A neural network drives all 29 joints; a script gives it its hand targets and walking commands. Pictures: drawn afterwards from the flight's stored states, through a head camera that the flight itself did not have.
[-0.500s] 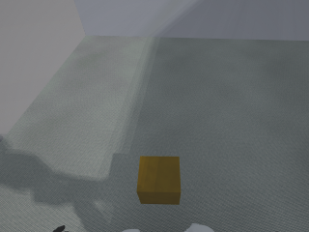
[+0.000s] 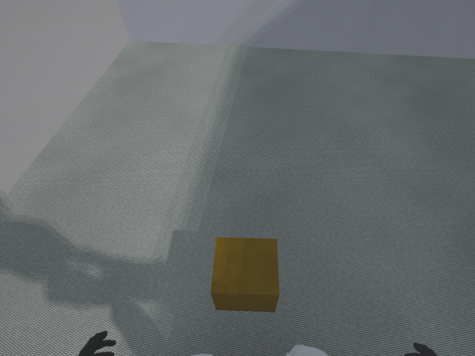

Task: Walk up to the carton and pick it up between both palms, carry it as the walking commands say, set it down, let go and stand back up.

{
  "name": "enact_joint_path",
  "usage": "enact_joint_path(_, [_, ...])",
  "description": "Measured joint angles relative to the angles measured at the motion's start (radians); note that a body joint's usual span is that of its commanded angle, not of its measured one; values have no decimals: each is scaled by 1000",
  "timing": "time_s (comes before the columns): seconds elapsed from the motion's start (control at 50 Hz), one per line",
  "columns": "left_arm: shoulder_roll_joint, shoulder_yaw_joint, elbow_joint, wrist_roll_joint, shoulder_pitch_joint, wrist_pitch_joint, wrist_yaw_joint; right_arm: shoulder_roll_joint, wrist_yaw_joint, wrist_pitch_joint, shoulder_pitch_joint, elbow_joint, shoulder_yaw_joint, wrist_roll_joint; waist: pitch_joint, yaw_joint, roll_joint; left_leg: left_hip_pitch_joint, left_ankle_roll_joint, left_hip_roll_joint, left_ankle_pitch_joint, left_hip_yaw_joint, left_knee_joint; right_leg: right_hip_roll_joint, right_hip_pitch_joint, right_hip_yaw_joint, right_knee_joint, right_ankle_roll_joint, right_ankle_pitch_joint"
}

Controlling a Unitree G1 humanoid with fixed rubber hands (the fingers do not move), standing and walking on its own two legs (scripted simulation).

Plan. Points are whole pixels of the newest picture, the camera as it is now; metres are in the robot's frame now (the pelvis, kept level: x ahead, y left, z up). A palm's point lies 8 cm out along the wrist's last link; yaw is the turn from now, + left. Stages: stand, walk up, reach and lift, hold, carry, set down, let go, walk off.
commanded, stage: walk up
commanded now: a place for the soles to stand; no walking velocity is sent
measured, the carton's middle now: (245, 275) +0.48 +0.03 -0.64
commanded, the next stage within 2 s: reach and lift in 1.00 s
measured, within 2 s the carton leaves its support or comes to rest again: neither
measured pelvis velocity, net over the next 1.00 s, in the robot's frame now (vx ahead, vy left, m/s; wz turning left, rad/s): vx -0.01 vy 0.01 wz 0.00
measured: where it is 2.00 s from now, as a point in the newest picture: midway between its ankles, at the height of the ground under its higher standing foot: outside the picture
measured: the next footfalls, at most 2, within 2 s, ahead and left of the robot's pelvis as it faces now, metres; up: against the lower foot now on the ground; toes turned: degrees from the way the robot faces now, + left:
none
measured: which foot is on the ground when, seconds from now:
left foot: down 0.00-1.00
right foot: down 0.00-1.00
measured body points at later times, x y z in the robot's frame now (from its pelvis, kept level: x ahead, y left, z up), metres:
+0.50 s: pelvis +0.00 +0.00 +0.00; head +0.01 +0.00 +0.45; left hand +0.11 +0.31 -0.12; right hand +0.10 -0.31 -0.12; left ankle +0.01 +0.13 -0.71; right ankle +0.06 -0.11 -0.71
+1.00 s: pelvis -0.01 +0.01 +0.00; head +0.00 +0.01 +0.45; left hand +0.10 +0.31 -0.12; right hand +0.08 -0.30 -0.12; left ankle +0.01 +0.13 -0.71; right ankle +0.06 -0.11 -0.71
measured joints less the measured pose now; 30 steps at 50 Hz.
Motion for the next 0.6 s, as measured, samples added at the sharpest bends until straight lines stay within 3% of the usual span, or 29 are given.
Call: enact_joint_path(0.6, [0, -7, 16, 0, -6, 2, 6, 5, 0, 29, -9, 22, 0, 2, 0, 0, 0, 18, -1, 0, 11, 0, -9, 0, 22, 0, -19, 4, 17])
